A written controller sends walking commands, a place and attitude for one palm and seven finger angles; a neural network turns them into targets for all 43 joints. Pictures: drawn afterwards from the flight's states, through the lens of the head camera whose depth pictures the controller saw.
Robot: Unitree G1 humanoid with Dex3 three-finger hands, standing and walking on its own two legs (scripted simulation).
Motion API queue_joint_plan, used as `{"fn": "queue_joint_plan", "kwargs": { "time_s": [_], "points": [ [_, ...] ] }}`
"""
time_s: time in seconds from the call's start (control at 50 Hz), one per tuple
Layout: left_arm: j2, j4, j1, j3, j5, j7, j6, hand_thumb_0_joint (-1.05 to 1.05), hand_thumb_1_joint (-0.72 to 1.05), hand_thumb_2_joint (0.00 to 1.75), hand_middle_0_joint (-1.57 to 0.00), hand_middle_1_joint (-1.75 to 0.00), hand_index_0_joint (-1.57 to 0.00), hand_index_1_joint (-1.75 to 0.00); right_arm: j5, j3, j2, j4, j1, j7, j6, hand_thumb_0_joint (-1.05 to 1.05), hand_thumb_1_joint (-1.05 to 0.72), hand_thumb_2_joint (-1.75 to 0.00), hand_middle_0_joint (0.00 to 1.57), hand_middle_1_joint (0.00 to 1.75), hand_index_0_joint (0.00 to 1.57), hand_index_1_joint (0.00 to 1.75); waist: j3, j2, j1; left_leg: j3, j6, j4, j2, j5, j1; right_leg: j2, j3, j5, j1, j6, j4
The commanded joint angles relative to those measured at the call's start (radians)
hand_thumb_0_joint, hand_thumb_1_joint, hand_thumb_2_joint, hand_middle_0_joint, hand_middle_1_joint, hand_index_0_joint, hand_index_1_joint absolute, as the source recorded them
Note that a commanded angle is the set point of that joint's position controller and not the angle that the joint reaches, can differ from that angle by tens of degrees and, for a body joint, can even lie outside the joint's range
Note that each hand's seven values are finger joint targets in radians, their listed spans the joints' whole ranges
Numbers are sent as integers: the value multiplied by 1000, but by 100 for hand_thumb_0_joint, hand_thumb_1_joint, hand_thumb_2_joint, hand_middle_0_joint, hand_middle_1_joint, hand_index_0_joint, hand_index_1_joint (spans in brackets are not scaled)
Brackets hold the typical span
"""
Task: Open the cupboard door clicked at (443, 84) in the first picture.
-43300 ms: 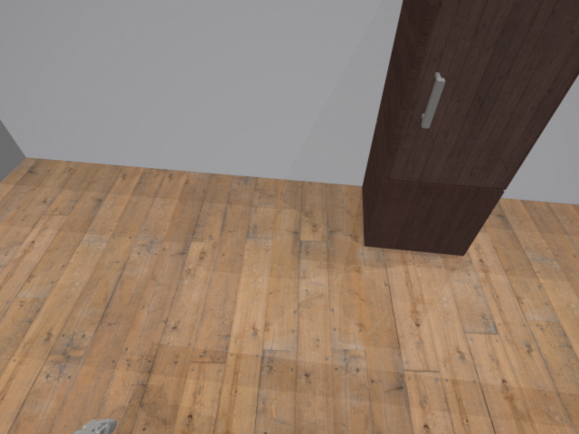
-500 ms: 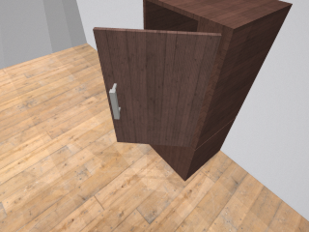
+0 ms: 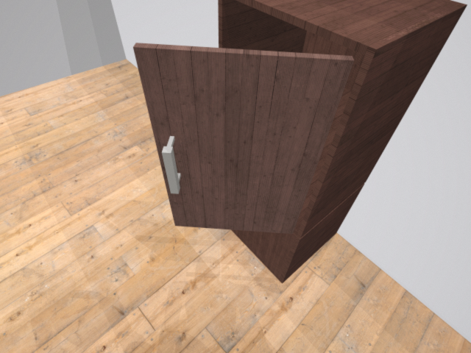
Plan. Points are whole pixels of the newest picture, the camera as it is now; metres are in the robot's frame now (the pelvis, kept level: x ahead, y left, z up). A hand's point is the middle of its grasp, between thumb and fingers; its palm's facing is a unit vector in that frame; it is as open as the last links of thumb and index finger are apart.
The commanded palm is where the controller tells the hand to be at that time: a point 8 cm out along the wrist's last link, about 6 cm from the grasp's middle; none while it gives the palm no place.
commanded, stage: come to a stop and stand still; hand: left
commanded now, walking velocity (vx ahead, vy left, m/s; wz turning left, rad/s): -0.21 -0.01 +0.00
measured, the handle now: (173, 165) +0.52 +0.18 -0.02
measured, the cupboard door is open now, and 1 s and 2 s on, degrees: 46 46 46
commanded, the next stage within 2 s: look again from close up in 0.76 s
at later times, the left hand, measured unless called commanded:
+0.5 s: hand out of the picture +0.00 +0.20 -0.17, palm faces +0.00 -0.97 -0.26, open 7.4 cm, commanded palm none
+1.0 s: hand out of the picture -0.01 +0.16 -0.17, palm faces -0.02 -0.97 -0.23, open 7.4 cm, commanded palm none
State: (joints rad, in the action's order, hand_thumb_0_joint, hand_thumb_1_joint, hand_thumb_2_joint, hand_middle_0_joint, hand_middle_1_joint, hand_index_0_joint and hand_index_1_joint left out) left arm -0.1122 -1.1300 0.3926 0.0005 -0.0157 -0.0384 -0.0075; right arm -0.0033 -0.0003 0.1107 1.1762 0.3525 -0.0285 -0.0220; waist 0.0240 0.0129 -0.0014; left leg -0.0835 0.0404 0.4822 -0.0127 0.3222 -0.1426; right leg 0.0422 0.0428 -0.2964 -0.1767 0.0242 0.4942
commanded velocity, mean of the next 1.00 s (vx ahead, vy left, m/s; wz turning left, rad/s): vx -0.02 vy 0.00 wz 0.00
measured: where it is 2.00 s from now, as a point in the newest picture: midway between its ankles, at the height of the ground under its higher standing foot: outside the picture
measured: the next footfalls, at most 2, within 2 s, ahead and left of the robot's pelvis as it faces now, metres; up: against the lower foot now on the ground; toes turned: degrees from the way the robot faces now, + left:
none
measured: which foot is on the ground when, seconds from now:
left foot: down 0.00-1.00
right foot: down 0.00-1.00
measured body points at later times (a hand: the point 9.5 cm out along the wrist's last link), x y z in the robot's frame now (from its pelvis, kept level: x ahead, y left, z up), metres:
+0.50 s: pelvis -0.05 +0.00 +0.00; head -0.05 -0.01 +0.45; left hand +0.00 +0.25 -0.15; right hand +0.01 -0.23 -0.16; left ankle -0.04 +0.09 -0.74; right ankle -0.02 -0.13 -0.74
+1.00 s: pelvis -0.03 -0.03 +0.00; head -0.01 -0.03 +0.45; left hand -0.01 +0.21 -0.15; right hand -0.02 -0.26 -0.16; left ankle -0.04 +0.09 -0.74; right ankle -0.02 -0.13 -0.74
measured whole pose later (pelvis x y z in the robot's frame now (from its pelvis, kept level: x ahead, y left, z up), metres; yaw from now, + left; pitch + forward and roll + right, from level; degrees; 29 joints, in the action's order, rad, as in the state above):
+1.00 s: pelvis -0.03 -0.03 +0.00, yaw +0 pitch +0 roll +1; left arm -0.19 -1.09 0.24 0.02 -0.01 -0.02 -0.01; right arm -0.01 0.01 0.20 1.11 0.26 -0.01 -0.02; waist 0.05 0.00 0.00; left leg -0.08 0.01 0.43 0.01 0.24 -0.18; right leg 0.02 0.05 -0.24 -0.23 -0.02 0.47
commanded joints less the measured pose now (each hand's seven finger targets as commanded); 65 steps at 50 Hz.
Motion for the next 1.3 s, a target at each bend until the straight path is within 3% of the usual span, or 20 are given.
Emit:
{"fn": "queue_joint_plan", "kwargs": {
  "time_s": [0.0,0.06,0.08,0.22,0.24,0.26,0.28,0.3,0.32,0.34,0.4,0.44,0.54,0.58,0.82,1.08,1.28],
  "points": [
    [-102,33,89,-20,7,-24,-20,0,90,90,-20,-30,-20,-30,7,-28,108,-39,47,-32,-10,0,-90,-90,20,30,20,30,-14,14,3,69,-22,-38,125,-709,32,98,-44,750,71,-40,-11],
    [-110,70,60,-37,4,-30,-6,0,90,90,-20,-30,-20,-30,4,-47,112,-58,40,-34,3,0,-90,-90,20,30,20,30,-44,-25,6,64,-18,-12,137,-745,60,95,-50,668,39,-44,19],
    [-111,81,53,-41,2,-30,-3,0,90,90,-20,-30,-20,-30,3,-52,115,-66,32,-34,6,0,-90,-90,20,30,20,30,-47,-12,6,66,-14,-2,140,-752,65,91,-49,655,28,-43,26],
    [-101,112,-13,-39,-5,-22,13,0,90,90,-20,-30,-20,-30,-5,-54,106,-95,-37,-19,15,0,-90,-90,20,30,20,30,-5,-32,0,100,-1,-55,141,-431,-30,80,-77,376,-7,-48,-16],
    [-167,92,8,-37,-9,-48,6,0,90,90,-20,-30,-20,-30,15,-50,177,-182,-101,-9,6,0,-90,-90,20,30,20,30,-18,-2,-7,83,-25,93,169,-582,-43,103,-74,516,-40,-39,-12],
    [-172,143,-25,-37,-2,-39,-1,0,90,90,-20,-30,-20,-30,-1,-46,142,-205,-63,2,9,0,-90,-90,20,30,20,30,-67,1,7,94,-22,35,123,-229,-85,104,-92,245,-15,-71,-2],
    [-168,149,-63,-30,-2,-30,-9,0,90,90,-20,-30,-20,-30,-13,-37,127,-215,-92,10,7,0,-90,-90,20,30,20,30,-40,-41,-2,86,-21,5,102,-116,-103,102,-106,159,-49,-78,-17],
    [-174,165,-85,-26,-3,-19,-7,0,90,90,-20,-30,-20,-30,-13,-34,133,-232,-81,12,5,0,-90,-90,20,30,20,30,-12,-83,9,126,-8,-45,108,-68,-127,82,-100,20,-87,-79,-23],
    [-167,169,-91,-23,-4,-12,-3,0,90,90,-20,-30,-20,-30,-16,-33,145,-241,-85,13,4,0,-90,-90,20,30,20,30,35,-120,6,157,5,-94,128,-34,-157,50,-81,-38,-114,-73,-15],
    [-162,170,-87,-19,-7,-7,0,0,90,90,-20,-30,-20,-30,-16,-33,156,-252,-94,13,2,0,-90,-90,20,30,20,30,65,-140,-1,180,14,-134,139,14,-188,32,-60,-40,-112,-66,-7],
    [-165,170,-83,-12,-10,4,1,0,90,90,-20,-30,-20,-30,-17,-31,185,-271,-104,16,2,0,-90,-90,20,30,20,30,81,-46,-11,194,22,-190,137,139,-239,24,-52,-29,-73,-61,-17],
    [-171,172,-84,-10,-9,8,0,0,90,90,-20,-30,-20,-30,-18,-32,202,-272,-105,19,2,0,-90,-90,20,30,20,30,84,-26,-9,192,19,-210,130,189,-234,28,-61,-61,-90,-58,-34],
    [-203,174,-107,-10,-6,12,-14,0,90,90,-20,-30,-20,-30,-17,-26,210,-254,-86,21,-1,0,-90,-90,20,30,20,30,52,39,7,146,11,-167,103,88,-152,57,-116,-99,-124,-63,-105],
    [-214,171,-114,-12,-5,14,-18,0,90,90,-20,-30,-20,-30,-16,-24,212,-240,-85,21,-6,0,-90,-90,20,30,20,30,49,10,9,139,10,-170,106,54,-126,61,-113,-82,-130,-65,-115],
    [-220,108,-118,-10,3,14,-29,0,90,90,-20,-30,-20,-30,-10,-12,208,-150,-76,14,-19,0,-90,-90,20,30,20,30,-9,9,1,111,-2,-142,113,-123,-66,76,-113,79,-47,-66,-117],
    [-219,69,-137,-13,4,9,-30,0,90,90,-20,-30,-20,-30,-11,-7,185,-91,-85,4,-17,0,-90,-90,20,30,20,30,-9,-2,-5,93,-16,-129,125,-226,-35,82,-95,259,11,-71,-107],
    [-214,72,-146,-17,2,8,-30,0,90,90,-20,-30,-20,-30,-12,-9,181,-86,-98,-1,-16,0,-90,-90,20,30,20,30,-5,-1,-6,86,-21,-130,128,-250,-15,81,-96,307,16,-71,-115]
  ]
}}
